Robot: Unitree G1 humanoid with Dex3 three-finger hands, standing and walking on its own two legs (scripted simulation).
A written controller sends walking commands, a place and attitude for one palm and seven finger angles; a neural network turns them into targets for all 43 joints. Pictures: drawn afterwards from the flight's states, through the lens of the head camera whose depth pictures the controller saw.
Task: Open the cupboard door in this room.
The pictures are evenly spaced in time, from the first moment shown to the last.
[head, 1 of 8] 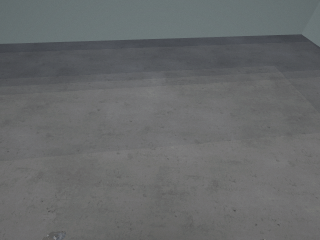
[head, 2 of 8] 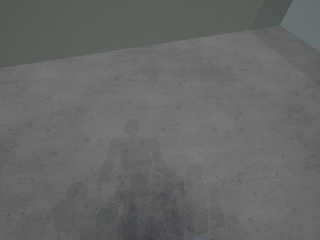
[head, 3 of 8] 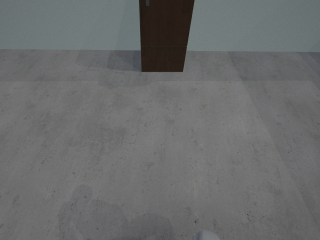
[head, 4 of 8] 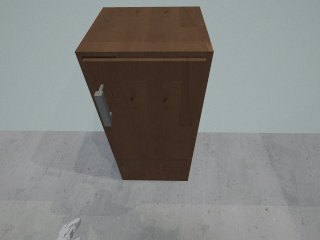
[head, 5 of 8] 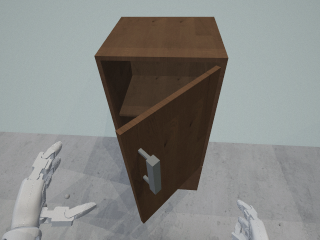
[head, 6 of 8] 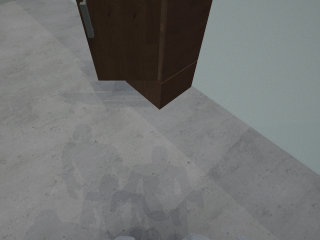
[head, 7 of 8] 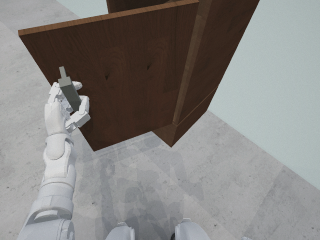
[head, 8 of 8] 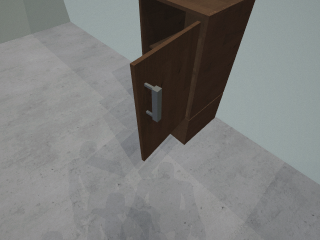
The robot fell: no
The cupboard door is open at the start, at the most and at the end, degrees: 0 98 97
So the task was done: yes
